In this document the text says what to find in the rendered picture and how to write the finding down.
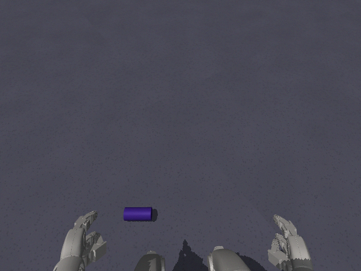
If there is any left robot arm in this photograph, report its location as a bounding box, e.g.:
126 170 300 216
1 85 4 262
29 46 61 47
53 256 85 271

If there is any can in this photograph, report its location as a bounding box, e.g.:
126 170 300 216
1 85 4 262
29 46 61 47
124 207 152 221

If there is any left robot hand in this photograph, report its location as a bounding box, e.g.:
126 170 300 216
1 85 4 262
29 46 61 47
60 211 107 267

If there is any right robot hand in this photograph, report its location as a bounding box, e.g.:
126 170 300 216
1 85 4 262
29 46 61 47
268 215 314 271

